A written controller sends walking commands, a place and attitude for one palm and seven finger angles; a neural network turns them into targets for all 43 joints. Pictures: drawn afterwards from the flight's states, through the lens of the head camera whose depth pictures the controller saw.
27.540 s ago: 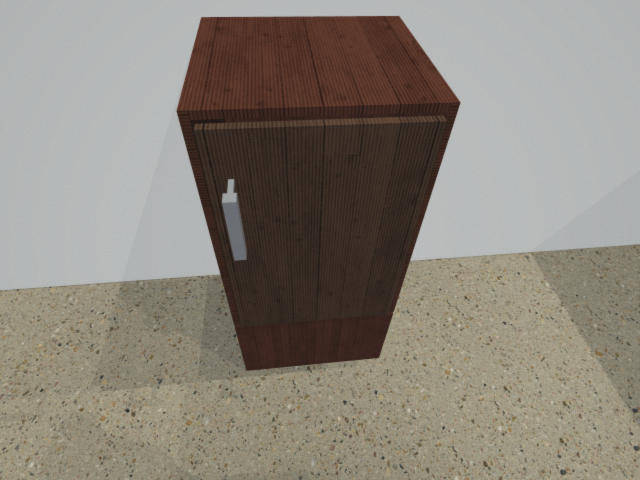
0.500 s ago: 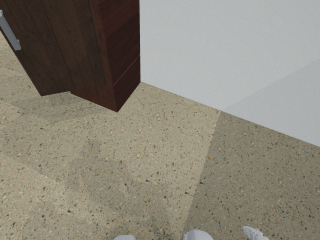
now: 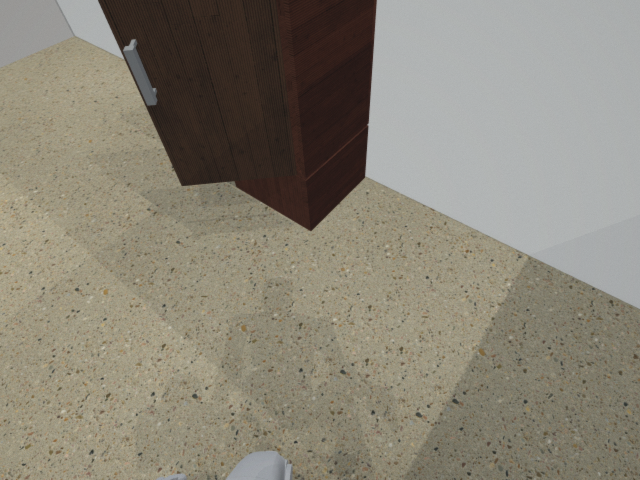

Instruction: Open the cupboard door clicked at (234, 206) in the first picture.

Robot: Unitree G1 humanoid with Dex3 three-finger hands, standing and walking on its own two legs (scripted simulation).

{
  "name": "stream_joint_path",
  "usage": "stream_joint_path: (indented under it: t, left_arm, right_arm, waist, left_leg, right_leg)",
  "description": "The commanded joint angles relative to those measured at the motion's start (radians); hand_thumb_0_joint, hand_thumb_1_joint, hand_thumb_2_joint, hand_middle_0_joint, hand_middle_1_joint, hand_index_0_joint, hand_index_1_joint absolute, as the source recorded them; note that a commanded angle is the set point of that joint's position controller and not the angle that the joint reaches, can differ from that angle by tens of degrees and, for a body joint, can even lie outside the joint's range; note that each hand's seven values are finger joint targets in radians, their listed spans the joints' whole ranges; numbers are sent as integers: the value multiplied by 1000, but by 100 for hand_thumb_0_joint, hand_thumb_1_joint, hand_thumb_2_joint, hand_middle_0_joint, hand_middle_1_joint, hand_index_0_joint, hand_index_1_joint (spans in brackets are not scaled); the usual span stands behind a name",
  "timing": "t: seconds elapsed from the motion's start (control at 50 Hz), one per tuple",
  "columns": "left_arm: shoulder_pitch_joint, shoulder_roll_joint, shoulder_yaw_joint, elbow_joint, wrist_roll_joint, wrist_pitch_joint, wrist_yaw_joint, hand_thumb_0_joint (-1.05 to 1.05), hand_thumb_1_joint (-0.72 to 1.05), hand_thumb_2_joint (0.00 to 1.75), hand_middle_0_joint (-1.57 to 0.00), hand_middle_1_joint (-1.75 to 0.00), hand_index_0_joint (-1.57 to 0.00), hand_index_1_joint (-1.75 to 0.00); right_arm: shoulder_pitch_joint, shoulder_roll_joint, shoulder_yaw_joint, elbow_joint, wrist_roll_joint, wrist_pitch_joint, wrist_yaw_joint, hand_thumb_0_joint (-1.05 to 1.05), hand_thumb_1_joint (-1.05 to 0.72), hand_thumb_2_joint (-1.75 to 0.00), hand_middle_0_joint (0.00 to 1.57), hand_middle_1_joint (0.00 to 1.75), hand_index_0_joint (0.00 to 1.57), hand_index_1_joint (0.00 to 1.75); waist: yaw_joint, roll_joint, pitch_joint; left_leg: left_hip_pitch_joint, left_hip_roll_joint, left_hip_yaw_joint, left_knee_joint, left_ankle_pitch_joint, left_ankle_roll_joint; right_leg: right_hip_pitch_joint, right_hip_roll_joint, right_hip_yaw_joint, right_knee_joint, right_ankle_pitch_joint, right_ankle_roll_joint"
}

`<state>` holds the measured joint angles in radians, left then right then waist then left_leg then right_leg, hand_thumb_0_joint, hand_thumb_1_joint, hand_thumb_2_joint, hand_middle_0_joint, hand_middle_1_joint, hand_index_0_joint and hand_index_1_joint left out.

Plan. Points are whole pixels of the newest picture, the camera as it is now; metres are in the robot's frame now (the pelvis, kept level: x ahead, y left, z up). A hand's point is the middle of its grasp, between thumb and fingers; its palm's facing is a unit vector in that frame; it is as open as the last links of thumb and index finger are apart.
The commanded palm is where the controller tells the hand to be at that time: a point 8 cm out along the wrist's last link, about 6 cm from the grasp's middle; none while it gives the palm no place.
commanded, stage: turn to face it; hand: left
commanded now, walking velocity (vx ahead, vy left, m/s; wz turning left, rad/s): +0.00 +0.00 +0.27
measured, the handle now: (142, 72) +1.02 +0.49 -0.03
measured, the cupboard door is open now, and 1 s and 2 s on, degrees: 44 44 44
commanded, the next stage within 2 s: take the last steps up to it in 0.08 s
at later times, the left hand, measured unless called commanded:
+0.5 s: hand out of the picture +0.03 +0.25 -0.17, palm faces +0.20 -0.96 -0.20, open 7.3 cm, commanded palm none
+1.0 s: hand out of the picture +0.03 +0.21 -0.17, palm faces +0.34 -0.93 -0.14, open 7.3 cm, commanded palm none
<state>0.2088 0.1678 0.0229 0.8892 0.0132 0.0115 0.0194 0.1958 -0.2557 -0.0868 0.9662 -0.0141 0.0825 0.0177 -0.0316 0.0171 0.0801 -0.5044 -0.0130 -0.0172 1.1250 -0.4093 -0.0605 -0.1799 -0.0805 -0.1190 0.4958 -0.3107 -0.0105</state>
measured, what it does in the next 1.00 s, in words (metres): walks ahead: left foot, then right foot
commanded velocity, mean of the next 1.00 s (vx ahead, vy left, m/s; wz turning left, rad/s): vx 0.25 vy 0.10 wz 0.13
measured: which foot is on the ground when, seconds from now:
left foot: up 0.00-0.20, down 0.22-0.64, up 0.66-1.00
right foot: down 0.00-0.22, up 0.24-0.62, down 0.64-1.00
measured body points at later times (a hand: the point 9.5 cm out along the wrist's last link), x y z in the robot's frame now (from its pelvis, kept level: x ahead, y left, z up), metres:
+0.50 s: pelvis +0.01 +0.04 +0.00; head +0.03 +0.05 +0.45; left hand +0.02 +0.30 -0.15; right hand +0.11 -0.18 -0.14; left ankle +0.00 +0.13 -0.74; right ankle +0.04 -0.10 -0.68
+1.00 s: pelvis +0.14 +0.09 +0.00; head +0.17 +0.09 +0.45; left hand +0.02 +0.26 -0.16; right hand +0.26 -0.13 -0.15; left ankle +0.22 +0.25 -0.71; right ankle +0.07 -0.08 -0.74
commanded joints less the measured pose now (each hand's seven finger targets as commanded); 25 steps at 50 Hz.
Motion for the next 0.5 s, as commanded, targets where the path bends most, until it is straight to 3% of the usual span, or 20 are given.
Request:
stream_joint_path:
  t: [0.0,0.06,0.1,0.14,0.16,0.18,0.2,0.22,0.24,0.26,0.28,0.3,0.34,0.4,0.48]
  left_arm:
    - [107,204,60,-32,10,-31,18,0,90,90,-20,-30,-20,-30]
    - [134,221,71,-8,17,-29,16,0,90,90,-20,-30,-20,-30]
    - [129,237,73,3,18,-27,13,0,90,90,-20,-30,-20,-30]
    - [104,231,72,14,12,-24,10,0,90,90,-20,-30,-20,-30]
    - [79,225,68,14,1,-21,8,0,90,90,-20,-30,-20,-30]
    - [82,185,62,-2,-7,-16,3,0,90,90,-20,-30,-20,-30]
    - [51,122,43,-31,-11,-9,-2,0,90,90,-20,-30,-20,-30]
    - [3,142,44,-48,2,3,1,0,90,90,-20,-30,-20,-30]
    - [-28,152,48,-43,10,7,-4,0,90,90,-20,-30,-20,-30]
    - [-48,145,52,-31,14,5,-12,0,90,90,-20,-30,-20,-30]
    - [-36,148,54,-15,16,2,-22,0,90,90,-20,-30,-20,-30]
    - [-8,145,53,2,17,0,-30,0,90,90,-20,-30,-20,-30]
    - [34,132,51,26,16,-6,-39,0,90,90,-20,-30,-20,-30]
    - [12,116,46,19,13,-10,-39,0,90,90,-20,-30,-20,-30]
    - [-28,97,41,0,13,-17,-41,0,90,90,-20,-30,-20,-30]
  right_arm:
    - [-110,-21,8,-87,2,-31,0,0,-90,-90,20,30,20,30]
    - [-133,-11,20,-85,5,-41,-3,0,-90,-90,20,30,20,30]
    - [-120,-11,24,-78,7,-45,-5,0,-90,-90,20,30,20,30]
    - [-75,-23,23,-60,6,-53,-9,0,-90,-90,20,30,20,30]
    - [-19,-45,20,-42,2,-61,-11,0,-90,-90,20,30,20,30]
    - [27,-125,5,-32,-7,-72,-15,0,-90,-90,20,30,20,30]
    - [82,-209,-15,-26,-14,-71,-22,0,-90,-90,20,30,20,30]
    - [103,-226,-14,-16,-17,-59,-27,0,-90,-90,20,30,20,30]
    - [78,-193,-4,-26,-18,-65,-32,0,-90,-90,20,30,20,30]
    - [47,-167,1,-37,-18,-71,-39,0,-90,-90,20,30,20,30]
    - [17,-144,9,-46,-16,-77,-41,0,-90,-90,20,30,20,30]
    - [3,-128,17,-50,-14,-86,-40,0,-90,-90,20,30,20,30]
    - [15,-122,19,-49,-10,-101,-40,0,-90,-90,20,30,20,30]
    - [52,-115,18,-33,-9,-108,-37,0,-90,-90,20,30,20,30]
    - [80,-102,11,-13,-14,-106,-31,0,-90,-90,20,30,20,30]
  waist:
    - [71,-180,-94]
    - [86,-221,-97]
    - [77,-232,-94]
    - [42,-214,-100]
    - [5,-170,-119]
    - [-15,26,-164]
    - [-44,287,-165]
    - [-53,224,-151]
    - [-42,197,-102]
    - [-31,231,-62]
    - [-10,202,-31]
    - [12,176,-22]
    - [29,115,-55]
    - [25,108,-54]
    - [19,111,-6]
  left_leg:
    - [-45,14,43,-160,-38,-9]
    - [34,6,79,-324,-64,6]
    - [102,-6,99,-410,-33,17]
    - [246,-12,106,-569,101,28]
    - [365,5,91,-692,237,44]
    - [515,150,-73,-728,417,103]
    - [547,370,-354,-780,616,243]
    - [482,410,-361,-804,443,315]
    - [433,368,-337,-849,233,308]
    - [388,326,-336,-864,140,295]
    - [342,292,-300,-883,78,272]
    - [331,261,-261,-895,79,251]
    - [350,231,-218,-899,120,241]
    - [351,228,-203,-914,105,257]
    - [281,218,-203,-934,-21,259]
  right_leg:
    - [197,-231,110,-89,732,-100]
    - [200,-245,103,-55,773,-113]
    - [164,-249,93,-37,758,-107]
    - [78,-228,68,15,651,-66]
    - [11,-205,36,86,578,-30]
    - [-142,-132,-26,226,305,28]
    - [-318,-22,-37,422,-310,75]
    - [-342,-18,49,547,-378,51]
    - [-388,-29,74,607,-321,42]
    - [-423,-33,88,633,-264,43]
    - [-416,-32,101,646,-197,37]
    - [-402,-29,95,643,-143,34]
    - [-377,-21,71,615,-91,38]
    - [-356,-23,61,504,-77,41]
    - [-261,-6,30,303,-81,39]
